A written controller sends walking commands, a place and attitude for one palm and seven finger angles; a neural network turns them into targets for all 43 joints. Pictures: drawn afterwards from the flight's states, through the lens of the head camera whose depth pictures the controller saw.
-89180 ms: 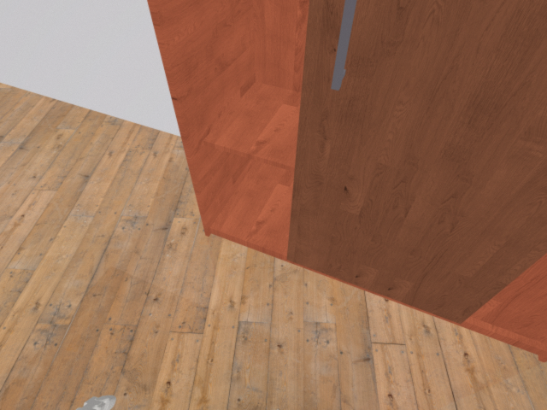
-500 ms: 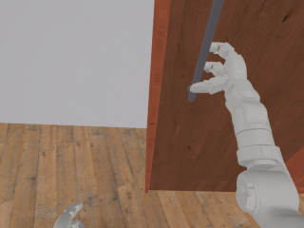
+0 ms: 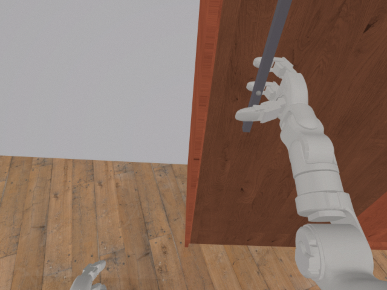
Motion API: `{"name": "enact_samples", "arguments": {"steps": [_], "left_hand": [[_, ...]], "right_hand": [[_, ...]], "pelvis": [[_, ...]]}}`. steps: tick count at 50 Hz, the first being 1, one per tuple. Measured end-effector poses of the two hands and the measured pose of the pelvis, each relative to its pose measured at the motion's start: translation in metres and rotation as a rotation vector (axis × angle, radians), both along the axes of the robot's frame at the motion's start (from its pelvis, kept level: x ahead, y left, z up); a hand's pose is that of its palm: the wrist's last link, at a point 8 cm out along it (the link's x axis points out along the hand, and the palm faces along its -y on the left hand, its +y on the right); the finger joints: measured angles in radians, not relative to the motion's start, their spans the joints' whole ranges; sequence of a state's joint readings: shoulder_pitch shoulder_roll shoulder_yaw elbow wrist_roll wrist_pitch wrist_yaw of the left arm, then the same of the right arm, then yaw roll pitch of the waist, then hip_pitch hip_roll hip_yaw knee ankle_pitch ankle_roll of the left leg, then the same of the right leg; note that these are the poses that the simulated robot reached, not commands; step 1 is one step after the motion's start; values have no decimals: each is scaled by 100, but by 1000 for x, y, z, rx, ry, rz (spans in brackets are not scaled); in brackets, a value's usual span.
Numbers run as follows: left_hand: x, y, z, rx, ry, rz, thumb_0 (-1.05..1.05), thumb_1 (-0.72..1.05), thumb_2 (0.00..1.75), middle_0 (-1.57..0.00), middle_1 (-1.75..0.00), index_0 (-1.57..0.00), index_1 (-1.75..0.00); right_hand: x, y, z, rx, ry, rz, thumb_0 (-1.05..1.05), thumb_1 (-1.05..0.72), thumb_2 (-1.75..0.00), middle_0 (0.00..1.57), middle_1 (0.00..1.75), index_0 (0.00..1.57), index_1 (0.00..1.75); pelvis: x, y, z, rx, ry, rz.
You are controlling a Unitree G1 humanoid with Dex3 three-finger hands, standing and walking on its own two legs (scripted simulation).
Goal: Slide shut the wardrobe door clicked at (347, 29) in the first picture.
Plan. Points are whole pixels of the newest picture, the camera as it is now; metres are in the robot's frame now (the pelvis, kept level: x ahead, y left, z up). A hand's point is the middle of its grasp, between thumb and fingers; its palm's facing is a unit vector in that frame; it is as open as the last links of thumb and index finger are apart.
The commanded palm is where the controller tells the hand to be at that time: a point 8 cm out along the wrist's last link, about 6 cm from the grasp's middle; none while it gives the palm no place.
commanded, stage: slide the fingers in behind the handle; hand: right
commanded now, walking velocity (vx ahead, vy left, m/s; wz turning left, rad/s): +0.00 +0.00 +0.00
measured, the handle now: (261, 66) +0.49 -0.08 +0.26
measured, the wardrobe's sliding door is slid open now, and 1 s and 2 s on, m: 0.00 0.00 0.00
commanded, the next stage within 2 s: grip the handle and tug to test in 0.54 s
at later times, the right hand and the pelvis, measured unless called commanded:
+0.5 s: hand (256, 92) +0.43 -0.07 +0.24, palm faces -0.07 +1.00 +0.01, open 14.0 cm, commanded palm +0.41 -0.13 +0.23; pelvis +0.00 +0.00 +0.00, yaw +0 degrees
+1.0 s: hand (260, 93) +0.42 -0.08 +0.24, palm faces -0.06 +1.00 +0.01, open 10.9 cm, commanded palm +0.41 -0.13 +0.23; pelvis +0.00 +0.00 +0.00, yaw +0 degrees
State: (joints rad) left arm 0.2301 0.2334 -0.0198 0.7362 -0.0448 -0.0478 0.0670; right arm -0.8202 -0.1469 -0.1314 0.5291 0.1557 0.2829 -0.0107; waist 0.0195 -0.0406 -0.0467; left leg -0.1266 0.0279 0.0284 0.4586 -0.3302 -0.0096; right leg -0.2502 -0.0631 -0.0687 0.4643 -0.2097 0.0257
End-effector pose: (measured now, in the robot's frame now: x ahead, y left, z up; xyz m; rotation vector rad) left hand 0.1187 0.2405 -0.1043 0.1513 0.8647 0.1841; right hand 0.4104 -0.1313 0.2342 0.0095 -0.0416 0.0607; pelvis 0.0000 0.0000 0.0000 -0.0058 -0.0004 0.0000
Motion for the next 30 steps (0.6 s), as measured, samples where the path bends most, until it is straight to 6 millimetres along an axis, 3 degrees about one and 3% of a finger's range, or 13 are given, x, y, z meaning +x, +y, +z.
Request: {"name": "enact_samples", "arguments": {"steps": [11, 18, 30], "left_hand": [[9, -2, 4, -5, -22, -13, 1, 90, 90, -20, -30, -20, -30], [4, -1, 2, -2, -7, -6, 1, 90, 90, -20, -30, -20, -30], [-4, 0, -1, -2, 11, 5, 1, 90, 90, -20, -30, -20, -30]], "right_hand": [[0, 7, 3, 15, 2, 3, -1, 50, -30, 30, 120, 30, 120], [0, 0, 1, -7, 2, -12, -1, 50, -30, 30, 120, 30, 120], [2, 5, 2, 1, -7, 3, -1, 50, -30, 30, 120, 30, 120]], "pelvis": [[0, 2, 0, -2, -1, -1], [-1, 2, 0, 0, -5, -2], [0, 0, 0, 0, 1, 1]]}}
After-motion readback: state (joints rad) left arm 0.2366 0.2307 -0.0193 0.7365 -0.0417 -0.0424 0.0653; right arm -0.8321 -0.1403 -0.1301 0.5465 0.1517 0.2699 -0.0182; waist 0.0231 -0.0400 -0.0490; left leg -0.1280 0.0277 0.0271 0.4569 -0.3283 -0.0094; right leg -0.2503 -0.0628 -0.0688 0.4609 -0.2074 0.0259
